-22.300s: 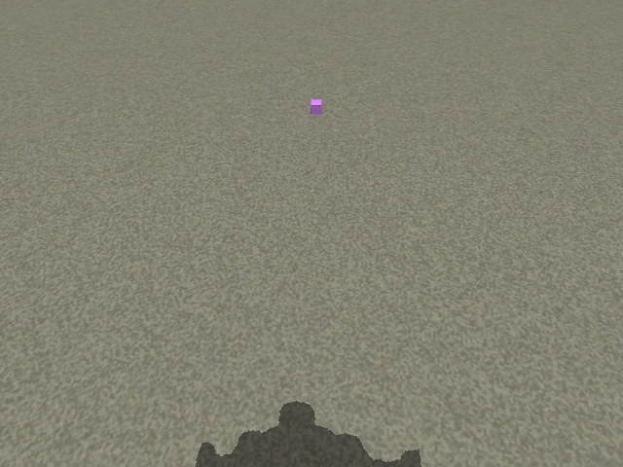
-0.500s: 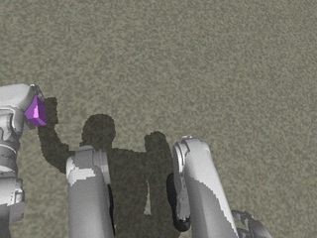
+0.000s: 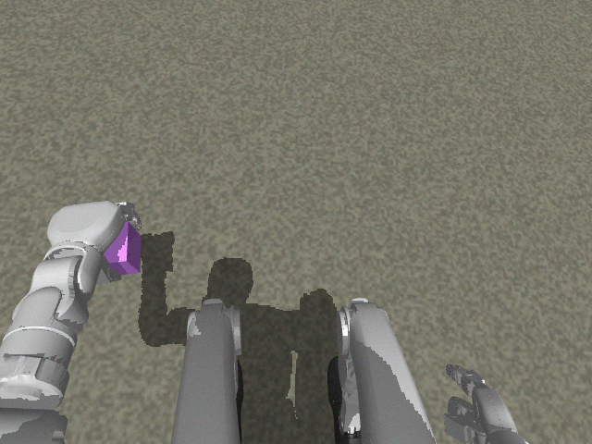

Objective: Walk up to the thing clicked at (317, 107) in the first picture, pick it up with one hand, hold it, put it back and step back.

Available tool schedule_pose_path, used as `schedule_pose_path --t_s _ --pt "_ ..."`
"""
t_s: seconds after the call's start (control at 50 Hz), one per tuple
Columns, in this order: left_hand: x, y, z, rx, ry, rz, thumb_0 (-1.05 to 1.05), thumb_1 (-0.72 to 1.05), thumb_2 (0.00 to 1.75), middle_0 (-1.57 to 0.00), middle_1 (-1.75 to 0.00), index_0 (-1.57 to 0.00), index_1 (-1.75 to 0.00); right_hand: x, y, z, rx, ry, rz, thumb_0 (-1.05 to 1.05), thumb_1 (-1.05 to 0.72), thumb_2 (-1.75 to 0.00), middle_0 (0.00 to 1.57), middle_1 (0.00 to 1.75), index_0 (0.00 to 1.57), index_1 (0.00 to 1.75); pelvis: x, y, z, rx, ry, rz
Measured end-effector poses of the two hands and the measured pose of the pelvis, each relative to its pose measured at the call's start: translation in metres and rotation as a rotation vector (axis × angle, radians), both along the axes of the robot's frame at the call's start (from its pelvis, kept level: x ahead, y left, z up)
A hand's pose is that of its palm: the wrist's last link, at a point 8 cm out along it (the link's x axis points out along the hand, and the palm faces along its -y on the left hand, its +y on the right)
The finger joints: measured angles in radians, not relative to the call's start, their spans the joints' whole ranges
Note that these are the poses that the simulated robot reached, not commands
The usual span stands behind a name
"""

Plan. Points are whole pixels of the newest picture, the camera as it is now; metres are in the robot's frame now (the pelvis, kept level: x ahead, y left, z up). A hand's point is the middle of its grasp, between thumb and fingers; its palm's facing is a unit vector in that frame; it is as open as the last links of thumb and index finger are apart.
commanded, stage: lift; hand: left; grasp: from above
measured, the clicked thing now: (112, 249) +0.38 +0.29 -0.12
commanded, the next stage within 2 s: hold in 0.84 s
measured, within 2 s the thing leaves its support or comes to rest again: neither
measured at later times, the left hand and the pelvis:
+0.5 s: hand (61, 219) +0.35 +0.25 +0.09, palm faces -0.45 -0.12 -0.88, open 9.5 cm; pelvis +0.04 +0.00 +0.17, yaw +2 degrees
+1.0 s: hand (32, 161) +0.37 +0.24 +0.16, palm faces -0.45 -0.13 -0.88, open 9.5 cm; pelvis +0.07 +0.00 +0.24, yaw +2 degrees
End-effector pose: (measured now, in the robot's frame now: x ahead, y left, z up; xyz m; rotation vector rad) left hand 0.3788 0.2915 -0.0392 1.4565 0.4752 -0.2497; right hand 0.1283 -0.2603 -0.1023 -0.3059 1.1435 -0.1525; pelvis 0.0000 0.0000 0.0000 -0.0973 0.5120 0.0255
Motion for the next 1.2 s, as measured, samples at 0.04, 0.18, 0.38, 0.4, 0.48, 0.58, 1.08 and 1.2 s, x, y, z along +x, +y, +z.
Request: schedule_pose_path --t_s 0.04,0.18,0.38,0.4,0.48,0.58,1.08,1.2 --pt "-0.005 -0.003 0.018 -0.004 -0.001 0.005 -0.01 0.0 0.61 -0.67 -0.69 -0.74 -0.58 0.004 0.002 0.014 0.004 -0.013 -0.002 0.0 -0.89 -0.89 0.2 0.3 0.2 0.3 0.002 -0.001 0.015 0.006 -0.014 0.004" --pt "-0.018 -0.014 0.083 -0.01 -0.004 0.012 -0.01 0.0 0.61 -0.67 -0.69 -0.74 -0.58 0.013 0.004 0.066 0.018 -0.053 -0.022 0.0 -0.89 -0.89 0.2 0.3 0.2 0.3 0.012 -0.003 0.071 0.028 -0.077 0.012" --pt "-0.022 -0.029 0.157 -0.003 0.002 0.027 -0.01 0.01 0.61 -0.67 -0.7 -0.74 -0.59 0.016 0.002 0.137 0.023 -0.099 -0.064 0.0 -0.89 -0.89 0.2 0.3 0.2 0.3 0.028 -0.004 0.141 0.05 -0.182 0.016" --pt "-0.022 -0.03 0.162 -0.003 0.005 0.029 -0.01 0.01 0.61 -0.67 -0.7 -0.74 -0.59 0.015 0.001 0.143 0.021 -0.102 -0.068 0.0 -0.89 -0.89 0.2 0.3 0.2 0.3 0.03 -0.003 0.147 0.052 -0.192 0.016" --pt "-0.023 -0.034 0.179 0.003 0.015 0.031 -0.01 0.01 0.61 -0.67 -0.7 -0.74 -0.59 0.012 -0.001 0.165 0.013 -0.105 -0.08 0.0 -0.89 -0.89 0.2 0.3 0.2 0.3 0.037 -0.002 0.168 0.057 -0.223 0.016" --pt "-0.022 -0.038 0.198 0.007 0.023 0.032 -0.01 0.01 0.61 -0.67 -0.7 -0.74 -0.59 0.01 -0.002 0.186 0.01 -0.099 -0.087 0.0 -0.89 -0.9 0.2 0.3 0.2 0.3 0.044 -0.001 0.189 0.065 -0.261 0.016" --pt "-0.002 -0.05 0.268 0.015 0.021 0.034 -0.01 0.0 0.61 -0.68 -0.69 -0.75 -0.58 0.042 0.005 0.24 0.061 -0.135 -0.083 0.0 -0.89 -0.89 0.2 0.3 0.2 0.3 0.075 0.002 0.248 0.093 -0.38 0.008" --pt "0.001 -0.052 0.278 0.014 0.011 0.035 -0.01 0.0 0.61 -0.68 -0.69 -0.75 -0.58 0.053 0.002 0.247 0.062 -0.147 -0.079 0.0 -0.89 -0.89 0.2 0.3 0.2 0.3 0.081 0.001 0.254 0.097 -0.397 0.006"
